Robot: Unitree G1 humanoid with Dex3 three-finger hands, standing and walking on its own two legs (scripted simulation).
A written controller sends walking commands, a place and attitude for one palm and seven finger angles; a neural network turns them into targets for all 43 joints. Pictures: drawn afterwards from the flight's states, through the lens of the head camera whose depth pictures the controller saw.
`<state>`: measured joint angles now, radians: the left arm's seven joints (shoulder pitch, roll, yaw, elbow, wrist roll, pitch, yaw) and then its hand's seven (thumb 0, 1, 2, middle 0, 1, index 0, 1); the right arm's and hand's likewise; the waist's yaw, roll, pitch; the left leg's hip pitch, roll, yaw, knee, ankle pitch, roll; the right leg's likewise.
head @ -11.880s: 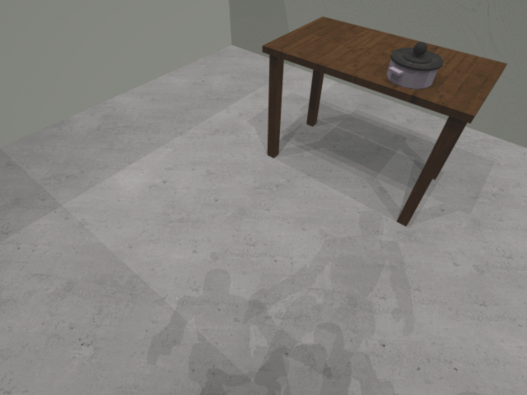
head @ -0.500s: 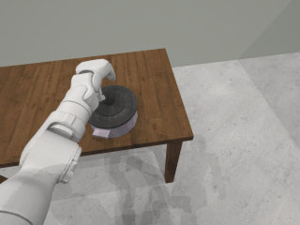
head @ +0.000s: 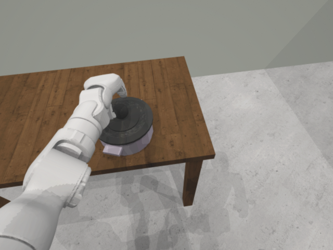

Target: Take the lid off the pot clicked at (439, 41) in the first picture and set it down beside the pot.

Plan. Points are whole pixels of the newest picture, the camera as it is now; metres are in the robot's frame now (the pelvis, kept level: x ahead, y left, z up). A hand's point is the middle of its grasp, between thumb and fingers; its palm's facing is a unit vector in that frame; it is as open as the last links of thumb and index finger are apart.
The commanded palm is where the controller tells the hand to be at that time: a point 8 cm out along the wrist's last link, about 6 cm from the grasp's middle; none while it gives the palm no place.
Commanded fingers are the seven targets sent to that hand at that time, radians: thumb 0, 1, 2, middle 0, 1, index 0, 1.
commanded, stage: lower the open fingers around the knob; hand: left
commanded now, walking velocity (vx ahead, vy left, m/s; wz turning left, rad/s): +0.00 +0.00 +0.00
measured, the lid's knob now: (120, 111) +0.50 +0.13 +0.01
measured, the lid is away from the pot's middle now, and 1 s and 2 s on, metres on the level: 0.00 0.00 0.00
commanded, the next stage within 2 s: close the fingers and squeeze the knob in 1.08 s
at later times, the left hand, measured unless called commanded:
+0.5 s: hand (114, 112) +0.47 +0.13 +0.05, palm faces -0.39 -0.09 -0.92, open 10.1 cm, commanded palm +0.49 +0.13 +0.10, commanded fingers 0.00 -0.28 1.37 -0.82 -0.08 -0.82 -0.08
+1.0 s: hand (112, 115) +0.48 +0.14 +0.03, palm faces -0.41 -0.10 -0.91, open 10.2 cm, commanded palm +0.49 +0.14 +0.09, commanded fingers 0.00 -0.28 1.37 -0.82 -0.08 -0.82 -0.08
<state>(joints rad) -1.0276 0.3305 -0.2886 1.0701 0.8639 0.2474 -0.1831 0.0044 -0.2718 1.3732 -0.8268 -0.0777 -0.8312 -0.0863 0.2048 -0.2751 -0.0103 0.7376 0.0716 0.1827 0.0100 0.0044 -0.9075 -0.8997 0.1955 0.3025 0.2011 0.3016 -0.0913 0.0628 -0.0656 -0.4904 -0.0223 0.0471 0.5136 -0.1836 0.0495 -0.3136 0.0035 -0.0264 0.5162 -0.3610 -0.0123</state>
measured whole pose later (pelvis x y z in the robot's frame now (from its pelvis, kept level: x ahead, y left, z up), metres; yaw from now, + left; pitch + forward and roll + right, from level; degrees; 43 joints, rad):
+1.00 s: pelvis -0.01 +0.00 -0.01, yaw -1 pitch +14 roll -1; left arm -1.06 0.36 -0.26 1.19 0.89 0.23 -0.09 0.00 -0.27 1.37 -0.83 -0.08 -0.82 -0.09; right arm 0.27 -0.27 -0.03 0.77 0.06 0.17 0.01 0.00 -0.91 -0.90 0.20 0.30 0.20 0.30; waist -0.14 0.06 -0.07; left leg -0.65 0.00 0.05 0.62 -0.21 0.05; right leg -0.46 0.02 -0.02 0.60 -0.38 -0.01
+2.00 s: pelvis -0.01 +0.00 -0.01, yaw -1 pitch +14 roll -1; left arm -1.04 0.34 -0.25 1.16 0.89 0.22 -0.09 0.01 0.22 0.84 -0.62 -1.06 -0.61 -1.05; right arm 0.26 -0.27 -0.03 0.77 0.06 0.17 0.01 0.00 -0.91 -0.90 0.20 0.30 0.20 0.30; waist -0.14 0.06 -0.08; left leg -0.65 0.00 0.04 0.62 -0.22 0.05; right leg -0.46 0.03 -0.03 0.61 -0.39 -0.02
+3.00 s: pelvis -0.01 +0.00 -0.01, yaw -1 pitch +13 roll -1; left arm -1.02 0.33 -0.26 1.15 0.89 0.22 -0.09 0.00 0.39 0.41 -0.72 -0.99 -0.70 -0.98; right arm 0.25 -0.27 -0.02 0.77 0.06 0.18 0.00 0.00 -0.91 -0.90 0.20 0.30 0.20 0.30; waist -0.14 0.06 -0.08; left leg -0.63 0.00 0.05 0.61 -0.22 0.05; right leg -0.44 0.02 -0.02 0.60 -0.38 -0.02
